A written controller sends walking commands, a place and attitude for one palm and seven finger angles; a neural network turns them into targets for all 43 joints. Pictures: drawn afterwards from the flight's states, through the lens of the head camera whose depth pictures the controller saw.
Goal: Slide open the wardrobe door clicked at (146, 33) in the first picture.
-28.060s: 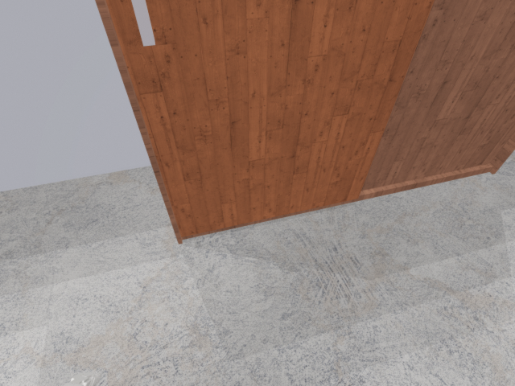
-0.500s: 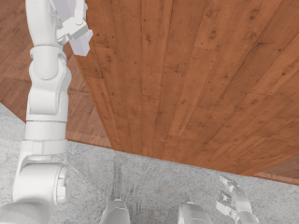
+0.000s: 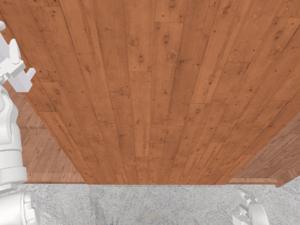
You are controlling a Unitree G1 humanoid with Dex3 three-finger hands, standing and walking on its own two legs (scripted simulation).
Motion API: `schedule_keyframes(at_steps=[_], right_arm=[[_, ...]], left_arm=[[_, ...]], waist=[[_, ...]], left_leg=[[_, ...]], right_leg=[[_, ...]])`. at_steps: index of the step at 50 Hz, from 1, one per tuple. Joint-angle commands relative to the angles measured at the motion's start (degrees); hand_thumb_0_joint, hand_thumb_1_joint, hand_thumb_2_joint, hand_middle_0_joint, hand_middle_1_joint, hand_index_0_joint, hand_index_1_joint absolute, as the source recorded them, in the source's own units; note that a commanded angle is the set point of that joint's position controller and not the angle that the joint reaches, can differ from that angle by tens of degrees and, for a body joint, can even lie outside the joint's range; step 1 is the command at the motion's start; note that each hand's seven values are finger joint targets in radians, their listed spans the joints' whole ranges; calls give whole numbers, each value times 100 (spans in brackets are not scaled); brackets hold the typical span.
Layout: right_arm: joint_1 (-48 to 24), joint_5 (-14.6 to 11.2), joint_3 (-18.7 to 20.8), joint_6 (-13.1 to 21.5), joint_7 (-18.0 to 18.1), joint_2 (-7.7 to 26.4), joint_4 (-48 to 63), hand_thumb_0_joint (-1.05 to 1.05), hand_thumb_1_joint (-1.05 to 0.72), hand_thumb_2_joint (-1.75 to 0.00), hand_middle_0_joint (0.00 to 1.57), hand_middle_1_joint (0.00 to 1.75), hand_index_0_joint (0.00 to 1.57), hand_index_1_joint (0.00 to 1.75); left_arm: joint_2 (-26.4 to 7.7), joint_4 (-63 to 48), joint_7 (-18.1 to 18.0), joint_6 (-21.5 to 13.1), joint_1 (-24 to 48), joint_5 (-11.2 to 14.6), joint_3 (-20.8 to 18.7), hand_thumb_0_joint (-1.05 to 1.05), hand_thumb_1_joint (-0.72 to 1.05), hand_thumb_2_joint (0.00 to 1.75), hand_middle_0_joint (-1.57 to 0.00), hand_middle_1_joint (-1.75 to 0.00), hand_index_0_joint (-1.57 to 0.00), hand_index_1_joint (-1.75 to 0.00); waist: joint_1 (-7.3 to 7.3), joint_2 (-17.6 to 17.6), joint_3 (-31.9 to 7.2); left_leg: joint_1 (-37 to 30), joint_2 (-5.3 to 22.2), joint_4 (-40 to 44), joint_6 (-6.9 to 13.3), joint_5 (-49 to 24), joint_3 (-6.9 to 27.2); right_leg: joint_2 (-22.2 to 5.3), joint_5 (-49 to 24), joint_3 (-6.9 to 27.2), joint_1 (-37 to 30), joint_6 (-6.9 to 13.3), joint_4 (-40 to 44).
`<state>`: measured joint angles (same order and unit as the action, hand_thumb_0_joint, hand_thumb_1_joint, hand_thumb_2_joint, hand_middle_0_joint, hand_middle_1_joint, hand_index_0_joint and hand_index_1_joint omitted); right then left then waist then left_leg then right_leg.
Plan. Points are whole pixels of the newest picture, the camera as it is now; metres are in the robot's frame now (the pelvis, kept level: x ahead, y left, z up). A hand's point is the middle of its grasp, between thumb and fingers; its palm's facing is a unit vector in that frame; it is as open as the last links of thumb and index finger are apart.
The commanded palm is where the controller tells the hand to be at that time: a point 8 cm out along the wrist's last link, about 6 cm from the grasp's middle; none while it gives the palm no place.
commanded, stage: stop walking and hold the door there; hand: left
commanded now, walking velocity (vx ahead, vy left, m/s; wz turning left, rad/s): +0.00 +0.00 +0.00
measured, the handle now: (7, 47) +0.40 +0.34 +0.26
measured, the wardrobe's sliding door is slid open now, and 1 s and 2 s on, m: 0.50 0.49 0.49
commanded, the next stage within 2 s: none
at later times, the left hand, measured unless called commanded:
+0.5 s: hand (15, 60) +0.37 +0.31 +0.25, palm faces +0.61 -0.78 -0.13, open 6.5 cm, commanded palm +0.33 +0.34 +0.22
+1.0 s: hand (14, 61) +0.37 +0.32 +0.25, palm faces +0.58 -0.79 -0.18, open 6.6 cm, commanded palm +0.32 +0.35 +0.22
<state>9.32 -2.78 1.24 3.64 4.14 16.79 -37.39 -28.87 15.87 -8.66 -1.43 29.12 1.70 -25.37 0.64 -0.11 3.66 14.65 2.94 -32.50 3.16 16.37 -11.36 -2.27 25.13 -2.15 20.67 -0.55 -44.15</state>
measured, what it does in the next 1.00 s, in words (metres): steps on the spot: right foot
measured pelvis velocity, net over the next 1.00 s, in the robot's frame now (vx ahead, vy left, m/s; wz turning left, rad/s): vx -0.04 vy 0.00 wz -0.04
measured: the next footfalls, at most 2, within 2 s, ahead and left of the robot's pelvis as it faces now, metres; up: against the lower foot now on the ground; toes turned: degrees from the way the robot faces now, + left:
right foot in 0.16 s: +0.03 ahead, -0.14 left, +0.00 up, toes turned -7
right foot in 1.42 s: -0.06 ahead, -0.06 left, +0.00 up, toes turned -15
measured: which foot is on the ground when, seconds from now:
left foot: down 0.00-1.00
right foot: up 0.00-0.14, down 0.16-1.00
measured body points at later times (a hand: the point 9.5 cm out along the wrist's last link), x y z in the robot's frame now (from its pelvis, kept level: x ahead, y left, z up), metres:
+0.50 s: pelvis -0.04 -0.02 +0.00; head -0.03 -0.02 +0.45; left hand +0.33 +0.35 +0.26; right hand +0.06 -0.32 -0.09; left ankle +0.02 +0.08 -0.73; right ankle -0.01 -0.14 -0.73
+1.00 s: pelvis -0.04 +0.00 +0.00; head -0.03 -0.02 +0.45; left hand +0.33 +0.36 +0.26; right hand +0.07 -0.29 -0.11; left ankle +0.02 +0.08 -0.73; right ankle -0.01 -0.14 -0.73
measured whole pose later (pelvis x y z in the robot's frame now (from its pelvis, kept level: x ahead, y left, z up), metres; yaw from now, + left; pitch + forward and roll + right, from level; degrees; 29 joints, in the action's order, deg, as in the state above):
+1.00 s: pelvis -0.04 +0.00 +0.00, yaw -3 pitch +0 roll +0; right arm 14.0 -2.6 0.6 1.3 5.3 17.0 -40.2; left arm -34.4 36.7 -7.3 -8.0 34.9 0.8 -27.2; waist -1.3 -2.0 0.8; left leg 18.8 4.1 -31.4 1.4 12.8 -13.1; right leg -2.8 13.4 -3.4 17.6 -0.9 -31.1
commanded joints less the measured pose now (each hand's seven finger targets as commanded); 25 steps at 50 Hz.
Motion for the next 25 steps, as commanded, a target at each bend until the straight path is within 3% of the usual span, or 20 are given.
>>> schedule_keyframes(at_steps=[1, 3, 5, 6, 8, 9, 10, 11, 13, 16, 17, 21, 24, 25], right_arm=[[-212, 9, 132, 347, -12, 729, 734, 0, -90, -90, 20, 30, 20, 30], [-215, 22, 89, 334, 27, 767, 740, 0, -90, -90, 20, 30, 20, 30], [-218, 38, 66, 300, 66, 830, 737, 0, -90, -90, 20, 30, 20, 30], [-232, 53, 54, 278, 80, 834, 755, 0, -90, -90, 20, 30, 20, 30], [-240, 81, 46, 200, 148, 761, 793, 0, -90, -90, 20, 30, 20, 30], [-167, 79, 62, 180, 173, 740, 749, 0, -90, -90, 20, 30, 20, 30], [-18, 38, 120, 153, 183, 770, 674, 0, -90, -90, 20, 30, 20, 30], [-85, 23, 127, 144, 190, 746, 683, 0, -90, -90, 20, 30, 20, 30], [-99, 11, 113, 123, 234, 752, 642, 0, -90, -90, 20, 30, 20, 30], [-155, 27, 113, 133, 230, 818, 611, 0, -90, -90, 20, 30, 20, 30], [-144, 13, 125, 112, 256, 864, 553, 0, -90, -90, 20, 30, 20, 30], [-77, 20, 140, 126, 249, 928, 540, 0, -90, -90, 20, 30, 20, 30], [-18, 22, 162, 110, 270, 956, 494, 0, -90, -90, 20, 30, 20, 30], [14, 32, 158, 121, 269, 952, 492, 0, -90, -90, 20, 30, 20, 30]], left_arm=[[-1459, -1527, 87, -672, 1927, -92, 131, 0, 90, 90, -45, -140, -45, -140], [-1693, -1337, 77, -637, 1813, -80, -34, 0, 90, 90, -45, -140, -45, -140], [-1963, -1088, 63, -641, 1767, -91, -246, 0, 90, 90, -45, -140, -45, -140], [-1999, -992, 72, -655, 1814, -97, -249, 0, 90, 90, -45, -140, -45, -140], [-2276, -800, 70, -680, 1836, -103, -421, 0, 90, 90, -45, -140, -45, -140], [-2520, -675, 52, -683, 1799, -130, -626, 0, 90, 90, -45, -140, -45, -140], [-2725, -522, 13, -650, 1743, -119, -850, 0, 90, 90, -45, -140, -45, -140], [-2629, -516, 17, -632, 1882, -111, -748, 0, 90, 90, -45, -140, -45, -140], [-2560, -271, 23, -594, 1908, -96, -656, 0, 90, 90, -45, -140, -45, -140], [-2390, -198, 46, -659, 2149, -121, -454, 0, 90, 90, -45, -140, -45, -140], [-2489, -95, 41, -671, 2166, -99, -490, 0, 90, 90, -45, -140, -45, -140], [-2460, 331, 46, -718, 2321, -157, -424, 0, 90, 90, -45, -140, -45, -140], [-2547, 573, 34, -759, 2335, -172, -455, 0, 90, 90, -45, -140, -45, -140], [-2552, 656, 38, -775, 2380, -182, -445, 0, 90, 90, -45, -140, -45, -140]], waist=[[-56, -1397, -1966], [-35, -1425, -1850], [23, -1359, -1827], [29, -1121, -1809], [-83, -467, -1949], [-99, -415, -2087], [-42, 79, -2395], [-20, 253, -2439], [-22, 3, -2381], [3, -625, -2238], [7, -831, -2201], [13, -775, -1846], [16, -792, -1691], [6, -655, -1657]], left_leg=[[-1713, 1450, 814, 193, -4469, 1177], [-1574, 1398, 848, 137, -4111, 1056], [-1142, 1331, 756, 12, -3090, 890], [-880, 1192, 606, -115, -2507, 825], [-456, 709, 285, -398, -1945, 513], [-509, 546, 196, -471, -1788, 415], [-507, 467, 51, -487, -1714, 436], [-515, 431, 38, -469, -1607, 478], [-733, 527, 280, -389, -1783, 556], [-1014, 860, 613, -274, -1852, 767], [-1027, 929, 723, -222, -1799, 820], [-640, 958, 968, -214, -881, 864], [-526, 919, 1027, -202, -461, 806], [-474, 880, 1001, -215, -379, 792]], right_leg=[[88, -220, -136, 93, -70, -9], [88, -413, -231, -188, -64, 703], [24, -956, -208, -727, -35, 1430], [-77, -1626, -62, -968, 3, 1812], [-668, -4238, 536, -1396, 190, 1702], [-842, -4849, 687, -1386, 241, 1633], [-874, -4852, 760, -1542, 241, 1615], [-899, -4871, 792, -1551, 244, 1641], [-783, -4409, 665, -1323, 150, 1642], [-413, -2837, 363, -795, 23, 1668], [-337, -2499, 275, -781, 0, 1673], [-231, -1616, 229, -592, 28, 1726], [-254, -1492, 273, -523, 49, 1801], [-280, -1495, 316, -515, 61, 1852]])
